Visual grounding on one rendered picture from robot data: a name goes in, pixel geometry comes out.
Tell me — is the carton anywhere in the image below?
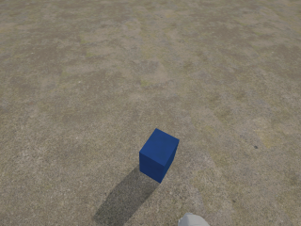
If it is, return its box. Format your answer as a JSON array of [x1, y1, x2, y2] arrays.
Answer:
[[139, 128, 180, 184]]

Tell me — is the right robot thigh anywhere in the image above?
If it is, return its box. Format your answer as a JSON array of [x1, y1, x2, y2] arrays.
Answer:
[[178, 214, 210, 226]]

